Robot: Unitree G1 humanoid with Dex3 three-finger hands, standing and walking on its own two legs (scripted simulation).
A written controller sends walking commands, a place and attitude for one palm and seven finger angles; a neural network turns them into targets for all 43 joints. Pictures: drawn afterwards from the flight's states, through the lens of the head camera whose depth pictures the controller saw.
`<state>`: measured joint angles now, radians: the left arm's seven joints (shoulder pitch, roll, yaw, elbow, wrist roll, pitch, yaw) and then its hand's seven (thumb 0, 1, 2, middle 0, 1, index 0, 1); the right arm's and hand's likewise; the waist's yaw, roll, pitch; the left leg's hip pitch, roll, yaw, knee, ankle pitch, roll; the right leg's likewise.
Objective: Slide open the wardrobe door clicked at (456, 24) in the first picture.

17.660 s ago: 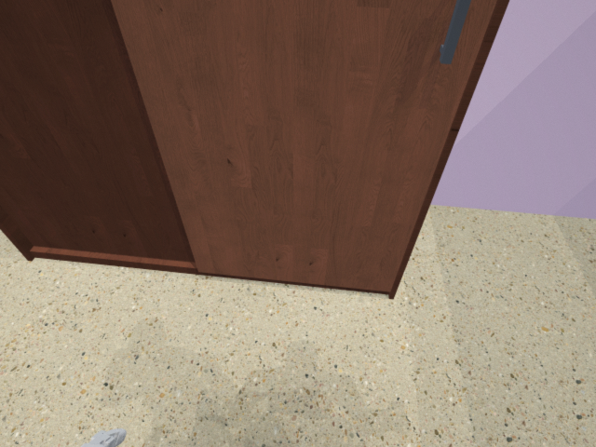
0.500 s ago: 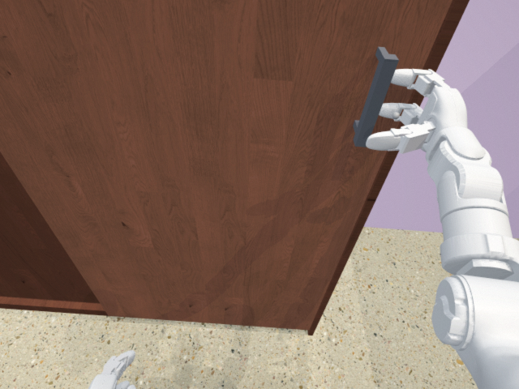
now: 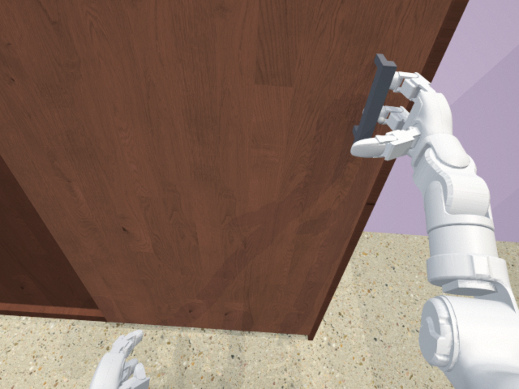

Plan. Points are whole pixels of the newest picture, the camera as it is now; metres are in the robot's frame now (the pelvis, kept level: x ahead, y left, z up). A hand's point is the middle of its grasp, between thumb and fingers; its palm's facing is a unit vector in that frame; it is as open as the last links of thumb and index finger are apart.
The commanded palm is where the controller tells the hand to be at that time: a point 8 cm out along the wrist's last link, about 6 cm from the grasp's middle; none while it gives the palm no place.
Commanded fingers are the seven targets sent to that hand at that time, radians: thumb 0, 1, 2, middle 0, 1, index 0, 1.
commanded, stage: slide the fingers in behind the handle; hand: right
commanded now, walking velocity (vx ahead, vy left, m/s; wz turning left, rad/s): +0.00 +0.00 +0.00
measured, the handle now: (369, 104) +0.49 -0.13 +0.25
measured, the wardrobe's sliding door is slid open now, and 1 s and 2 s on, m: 0.00 0.00 0.00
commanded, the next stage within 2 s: grip the handle and tug to test in 1.12 s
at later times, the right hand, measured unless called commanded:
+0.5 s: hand (367, 121) +0.43 -0.12 +0.25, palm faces +0.00 +1.00 +0.02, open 14.0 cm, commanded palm +0.40 -0.17 +0.25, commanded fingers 0.00 0.50 -0.30 0.30 1.20 0.30 1.20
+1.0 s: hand (369, 120) +0.42 -0.12 +0.25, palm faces +0.00 +1.00 +0.02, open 14.1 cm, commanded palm +0.40 -0.17 +0.25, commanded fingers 0.00 0.50 -0.30 0.30 1.20 0.30 1.20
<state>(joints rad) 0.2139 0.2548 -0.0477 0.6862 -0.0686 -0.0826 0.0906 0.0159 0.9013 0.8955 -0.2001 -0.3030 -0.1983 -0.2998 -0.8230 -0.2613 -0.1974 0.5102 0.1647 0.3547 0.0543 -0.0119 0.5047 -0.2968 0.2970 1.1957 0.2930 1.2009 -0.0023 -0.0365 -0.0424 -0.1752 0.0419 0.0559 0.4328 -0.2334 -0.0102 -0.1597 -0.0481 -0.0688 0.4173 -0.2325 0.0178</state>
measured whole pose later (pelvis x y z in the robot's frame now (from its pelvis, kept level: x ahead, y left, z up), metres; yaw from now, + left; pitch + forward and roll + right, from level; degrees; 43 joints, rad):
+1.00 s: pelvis +0.00 -0.01 +0.00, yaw +0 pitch -1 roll +0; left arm 0.20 0.23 -0.05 0.69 -0.05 -0.04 0.08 0.02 0.90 0.90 -0.20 -0.30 -0.20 -0.30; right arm -0.81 -0.20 -0.17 0.45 0.17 0.42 0.00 -0.01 0.50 -0.30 0.29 1.19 0.29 1.20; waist 0.00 -0.03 -0.05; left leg -0.15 0.05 0.05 0.41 -0.23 -0.02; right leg -0.14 -0.04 -0.08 0.40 -0.23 0.01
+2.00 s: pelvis +0.01 -0.01 +0.00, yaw +0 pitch -1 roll +0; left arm 0.19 0.23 -0.05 0.69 -0.04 -0.03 0.08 0.02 0.90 0.90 -0.20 -0.30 -0.20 -0.30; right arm -0.79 -0.19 -0.16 0.40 0.16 0.45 0.00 0.01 -0.62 -0.80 0.34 1.35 0.33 1.35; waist -0.02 -0.03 -0.05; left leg -0.14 0.04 0.05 0.39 -0.23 -0.02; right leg -0.12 -0.04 -0.07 0.38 -0.24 0.01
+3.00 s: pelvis +0.05 +0.00 +0.00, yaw -1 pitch +0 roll +0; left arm 0.12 0.25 -0.04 0.65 -0.03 0.03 0.05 0.02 0.90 0.90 -0.20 -0.30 -0.20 -0.30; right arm -0.66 -0.15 -0.10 0.05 0.15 0.63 -0.03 0.01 -0.68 -0.82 0.32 1.33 0.28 1.35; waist -0.05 -0.05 -0.05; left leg -0.11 0.04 0.06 0.40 -0.27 -0.01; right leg -0.10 -0.04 -0.05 0.39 -0.28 0.02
